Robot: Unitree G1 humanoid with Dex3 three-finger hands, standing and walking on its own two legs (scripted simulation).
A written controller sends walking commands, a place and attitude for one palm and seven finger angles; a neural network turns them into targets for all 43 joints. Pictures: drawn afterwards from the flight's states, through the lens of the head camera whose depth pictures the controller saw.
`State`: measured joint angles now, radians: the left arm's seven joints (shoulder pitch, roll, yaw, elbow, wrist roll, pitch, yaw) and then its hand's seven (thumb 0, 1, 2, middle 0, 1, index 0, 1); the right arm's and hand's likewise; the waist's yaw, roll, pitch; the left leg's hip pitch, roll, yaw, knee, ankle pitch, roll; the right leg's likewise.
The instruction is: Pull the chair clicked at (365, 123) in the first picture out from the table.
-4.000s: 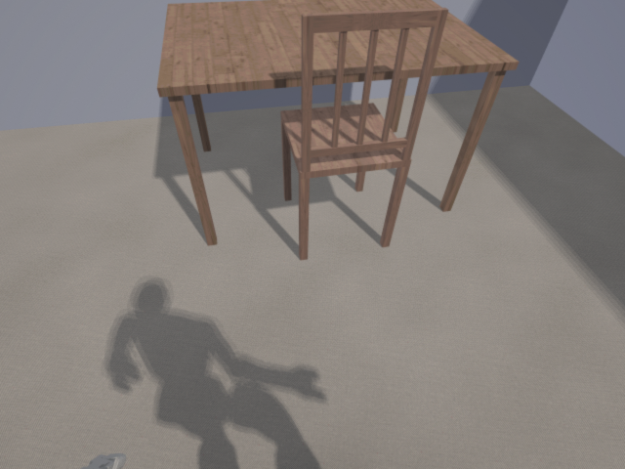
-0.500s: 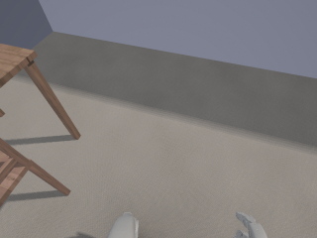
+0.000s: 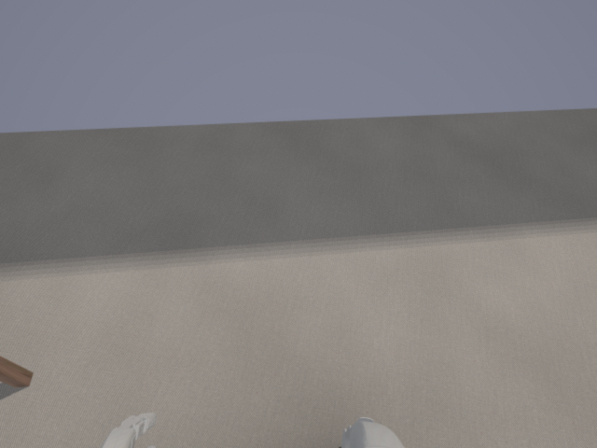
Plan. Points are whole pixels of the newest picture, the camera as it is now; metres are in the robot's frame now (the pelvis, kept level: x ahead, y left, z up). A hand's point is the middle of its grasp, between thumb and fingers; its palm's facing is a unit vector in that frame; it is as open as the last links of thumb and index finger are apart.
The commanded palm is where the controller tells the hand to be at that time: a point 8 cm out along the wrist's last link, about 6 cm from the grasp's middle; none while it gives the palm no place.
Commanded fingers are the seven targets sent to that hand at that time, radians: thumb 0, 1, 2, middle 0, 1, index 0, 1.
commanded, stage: walk to a spot facing it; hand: left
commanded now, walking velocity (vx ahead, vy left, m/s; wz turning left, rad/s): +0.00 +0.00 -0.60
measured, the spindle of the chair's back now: out of the picture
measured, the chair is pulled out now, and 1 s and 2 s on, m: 0.00 0.00 0.00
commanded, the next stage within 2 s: none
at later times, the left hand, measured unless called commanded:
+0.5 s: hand (176, 410) +0.19 +0.20 -0.18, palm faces -0.21 -0.96 -0.17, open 7.4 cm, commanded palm none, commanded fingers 0.00 0.90 0.90 -0.20 -0.30 -0.20 -0.30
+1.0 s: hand (229, 374) +0.25 +0.12 -0.16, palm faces -0.57 -0.78 -0.26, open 7.4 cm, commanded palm none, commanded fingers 0.00 0.90 0.90 -0.20 -0.30 -0.20 -0.30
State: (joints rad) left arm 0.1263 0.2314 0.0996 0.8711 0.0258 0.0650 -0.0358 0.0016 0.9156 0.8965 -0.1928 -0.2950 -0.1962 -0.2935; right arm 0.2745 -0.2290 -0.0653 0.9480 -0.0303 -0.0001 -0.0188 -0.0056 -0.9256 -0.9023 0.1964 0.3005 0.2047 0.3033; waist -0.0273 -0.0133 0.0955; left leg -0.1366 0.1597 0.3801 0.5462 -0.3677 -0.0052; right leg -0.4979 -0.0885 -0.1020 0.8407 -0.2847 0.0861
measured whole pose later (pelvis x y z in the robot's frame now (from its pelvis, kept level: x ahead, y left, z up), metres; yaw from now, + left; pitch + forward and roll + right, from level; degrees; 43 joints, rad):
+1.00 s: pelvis +0.03 +0.02 -0.01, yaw -36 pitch +0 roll +0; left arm 0.14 0.21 0.08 0.89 0.02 0.05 -0.02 0.00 0.91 0.90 -0.20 -0.30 -0.20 -0.29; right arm 0.30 -0.22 -0.07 0.95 -0.02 0.04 -0.01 0.00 -0.91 -0.90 0.20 0.30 0.21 0.30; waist -0.04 0.04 0.09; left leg -0.24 0.23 0.37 0.72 -0.42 -0.05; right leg -0.29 -0.03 -0.11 0.63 -0.33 0.01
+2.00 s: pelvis +0.07 -0.04 -0.02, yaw -71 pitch +0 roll -1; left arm 0.09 0.22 0.08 0.91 0.03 0.04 -0.04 0.01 0.91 0.90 -0.19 -0.30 -0.20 -0.29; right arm 0.39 -0.18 -0.05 0.99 -0.02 0.02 -0.02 0.00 -0.91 -0.90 0.20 0.30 0.21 0.30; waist -0.05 0.02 0.12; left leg -0.10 0.18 0.33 0.69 -0.50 -0.05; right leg -0.37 -0.01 -0.13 0.64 -0.26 -0.01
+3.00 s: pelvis +0.05 -0.12 +0.00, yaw -57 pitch +1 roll +1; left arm 0.13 0.19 0.06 0.89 0.01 0.03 0.02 0.00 0.91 0.90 -0.20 -0.30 -0.20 -0.29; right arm 0.25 -0.25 -0.10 0.95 -0.03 0.08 0.00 0.00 -0.91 -0.90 0.20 0.30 0.21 0.30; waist -0.04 0.07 0.04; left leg -0.48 -0.06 -0.13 0.71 -0.34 -0.04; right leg -0.26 -0.01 -0.04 0.57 -0.34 0.00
